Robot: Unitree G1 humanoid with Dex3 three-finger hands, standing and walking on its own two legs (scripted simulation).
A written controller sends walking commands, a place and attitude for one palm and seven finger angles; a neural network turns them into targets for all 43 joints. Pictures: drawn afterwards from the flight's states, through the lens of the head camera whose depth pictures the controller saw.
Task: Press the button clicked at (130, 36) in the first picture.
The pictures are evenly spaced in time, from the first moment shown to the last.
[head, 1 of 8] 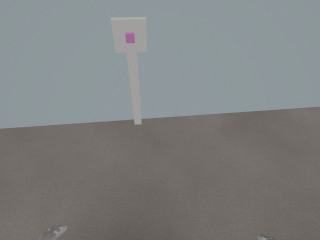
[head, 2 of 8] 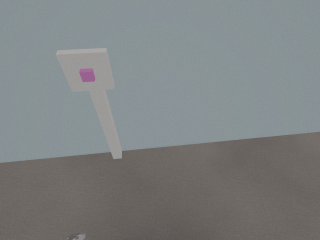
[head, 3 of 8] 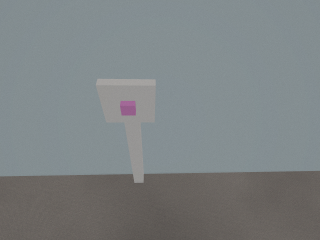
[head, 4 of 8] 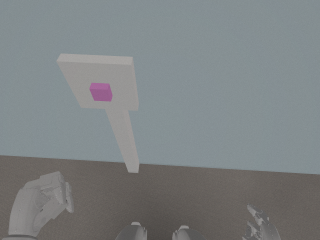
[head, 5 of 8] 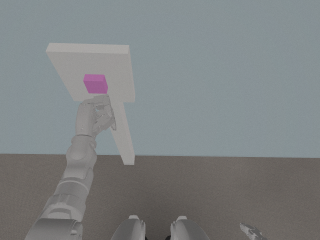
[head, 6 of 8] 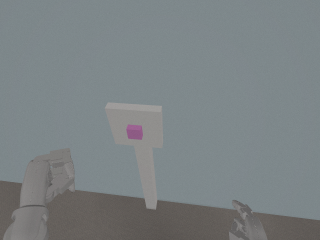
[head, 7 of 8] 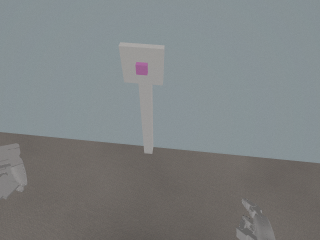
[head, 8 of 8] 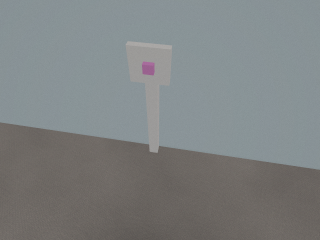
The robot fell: no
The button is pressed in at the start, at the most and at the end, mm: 0 9 0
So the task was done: no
